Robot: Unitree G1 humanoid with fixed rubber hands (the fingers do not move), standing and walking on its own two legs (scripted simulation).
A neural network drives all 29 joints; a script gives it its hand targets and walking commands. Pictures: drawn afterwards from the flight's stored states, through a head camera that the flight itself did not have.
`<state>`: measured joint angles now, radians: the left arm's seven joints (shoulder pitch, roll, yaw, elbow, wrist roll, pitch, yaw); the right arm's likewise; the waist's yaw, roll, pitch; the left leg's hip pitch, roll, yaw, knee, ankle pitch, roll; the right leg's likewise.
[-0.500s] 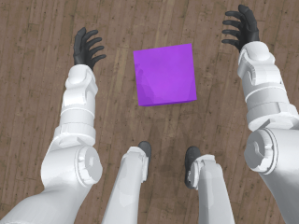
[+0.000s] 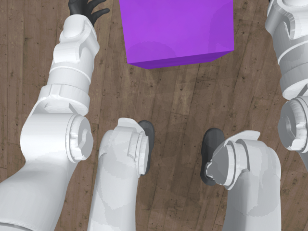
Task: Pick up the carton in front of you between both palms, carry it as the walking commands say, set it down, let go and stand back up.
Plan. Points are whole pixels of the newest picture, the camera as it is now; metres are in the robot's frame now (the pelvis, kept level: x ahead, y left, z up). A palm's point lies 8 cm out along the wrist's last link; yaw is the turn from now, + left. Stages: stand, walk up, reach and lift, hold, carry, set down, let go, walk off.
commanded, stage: reach and lift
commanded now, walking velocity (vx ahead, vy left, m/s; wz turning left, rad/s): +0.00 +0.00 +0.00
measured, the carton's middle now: (175, 21) +0.55 +0.04 -0.28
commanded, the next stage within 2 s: none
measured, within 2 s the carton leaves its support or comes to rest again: leaves its support in 1.00 s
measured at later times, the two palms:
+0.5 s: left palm (96, 24) +0.52 +0.21 -0.21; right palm out of the picture +0.58 -0.13 -0.21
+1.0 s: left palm (102, 14) +0.54 +0.19 -0.19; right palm (249, 0) +0.57 -0.11 -0.20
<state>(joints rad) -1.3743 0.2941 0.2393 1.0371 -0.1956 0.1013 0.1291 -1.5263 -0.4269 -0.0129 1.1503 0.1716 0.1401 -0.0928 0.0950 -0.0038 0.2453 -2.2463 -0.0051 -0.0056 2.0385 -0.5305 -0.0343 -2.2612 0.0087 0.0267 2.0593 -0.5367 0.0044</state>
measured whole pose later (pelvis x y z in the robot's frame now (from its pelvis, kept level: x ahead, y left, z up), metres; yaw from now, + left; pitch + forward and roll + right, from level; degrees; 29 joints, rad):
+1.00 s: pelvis +0.00 +0.00 -0.05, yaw +0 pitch +37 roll +2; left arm -1.44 0.26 0.30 0.98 -0.10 0.22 0.08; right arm -1.54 -0.31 -0.11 1.09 0.05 0.21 -0.09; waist 0.08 0.01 0.35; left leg -2.29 -0.01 -0.01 2.21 -0.56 -0.04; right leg -2.31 0.02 0.03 2.24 -0.57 0.00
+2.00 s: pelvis +0.03 +0.00 +0.18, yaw -2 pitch +37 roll +1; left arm -0.77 -0.08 0.46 0.56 0.21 0.41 0.04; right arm -0.82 0.06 -0.40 0.64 -0.22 0.39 -0.05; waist 0.04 -0.02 -0.24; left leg -1.63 -0.04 -0.05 1.48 -0.48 -0.04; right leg -1.64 0.06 0.07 1.49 -0.48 0.02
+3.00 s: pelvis +0.09 +0.01 +0.37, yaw -2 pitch -4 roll +0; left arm -0.34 -0.17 0.32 0.42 0.31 0.61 -0.01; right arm -0.33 0.17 -0.33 0.42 -0.32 0.60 0.01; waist 0.00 0.00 -0.01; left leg -0.19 -0.02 -0.07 0.47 -0.22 0.00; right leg -0.19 0.02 0.07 0.47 -0.22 0.01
